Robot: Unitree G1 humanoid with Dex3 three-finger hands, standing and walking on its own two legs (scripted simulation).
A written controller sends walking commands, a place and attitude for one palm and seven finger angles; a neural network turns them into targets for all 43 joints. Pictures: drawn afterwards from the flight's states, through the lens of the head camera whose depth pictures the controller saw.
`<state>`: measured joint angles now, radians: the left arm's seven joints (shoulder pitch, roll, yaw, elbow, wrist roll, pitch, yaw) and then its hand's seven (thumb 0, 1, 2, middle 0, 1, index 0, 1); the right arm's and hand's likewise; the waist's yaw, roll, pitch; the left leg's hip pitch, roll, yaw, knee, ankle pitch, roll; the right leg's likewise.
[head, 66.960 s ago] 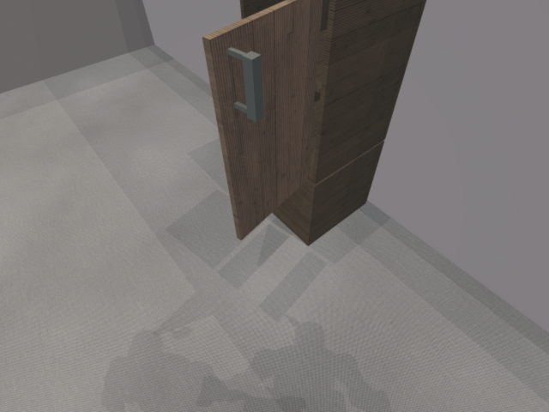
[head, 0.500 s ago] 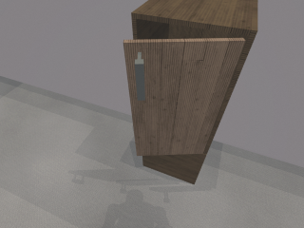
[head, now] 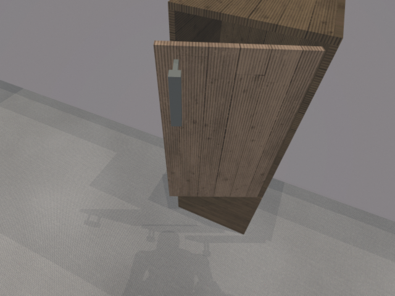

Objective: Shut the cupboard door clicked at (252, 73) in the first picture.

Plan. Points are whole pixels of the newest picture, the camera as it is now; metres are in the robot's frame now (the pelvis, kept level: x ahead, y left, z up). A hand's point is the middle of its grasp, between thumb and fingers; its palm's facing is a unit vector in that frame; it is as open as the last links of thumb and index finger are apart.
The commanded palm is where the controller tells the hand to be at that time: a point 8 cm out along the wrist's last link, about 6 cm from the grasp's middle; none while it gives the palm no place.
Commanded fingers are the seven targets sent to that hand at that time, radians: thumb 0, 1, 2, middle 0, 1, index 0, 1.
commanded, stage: shuffle to correct the standing spot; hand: left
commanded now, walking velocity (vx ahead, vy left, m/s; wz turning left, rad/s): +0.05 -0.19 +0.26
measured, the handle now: (176, 93) +0.48 +0.08 +0.16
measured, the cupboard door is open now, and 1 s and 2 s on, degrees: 24 24 24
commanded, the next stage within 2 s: come to a stop and stand still in 0.58 s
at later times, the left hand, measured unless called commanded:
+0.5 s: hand out of the picture +0.05 +0.11 -0.18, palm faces +0.08 -0.99 -0.13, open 7.4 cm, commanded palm none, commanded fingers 0.00 0.90 0.90 -0.20 -0.30 -0.20 -0.30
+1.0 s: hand out of the picture +0.09 +0.02 -0.19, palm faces +0.12 -0.98 -0.17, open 7.3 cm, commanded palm none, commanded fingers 0.00 0.90 0.90 -0.20 -0.30 -0.20 -0.30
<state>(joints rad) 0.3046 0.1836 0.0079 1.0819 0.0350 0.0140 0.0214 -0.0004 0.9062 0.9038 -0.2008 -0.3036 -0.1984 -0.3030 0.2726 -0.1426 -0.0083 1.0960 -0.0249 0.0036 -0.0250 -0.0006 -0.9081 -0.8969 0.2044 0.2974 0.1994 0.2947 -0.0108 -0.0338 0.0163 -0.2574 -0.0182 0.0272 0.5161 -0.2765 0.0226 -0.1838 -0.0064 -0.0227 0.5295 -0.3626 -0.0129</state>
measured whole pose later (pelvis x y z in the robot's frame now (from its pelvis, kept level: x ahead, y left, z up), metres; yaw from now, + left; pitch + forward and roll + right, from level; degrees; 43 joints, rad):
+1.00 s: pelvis +0.06 -0.16 +0.00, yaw +3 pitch +0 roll -1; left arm 0.23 0.17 0.04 1.01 0.02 0.02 0.04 0.00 0.92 0.90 -0.20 -0.30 -0.20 -0.30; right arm 0.19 -0.14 -0.03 1.01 -0.02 0.02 -0.03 0.00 -0.93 -0.90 0.20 0.30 0.20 0.29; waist 0.02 -0.05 0.06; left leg -0.27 -0.02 0.10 0.57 -0.28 0.05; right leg -0.28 0.00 -0.11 0.57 -0.28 -0.03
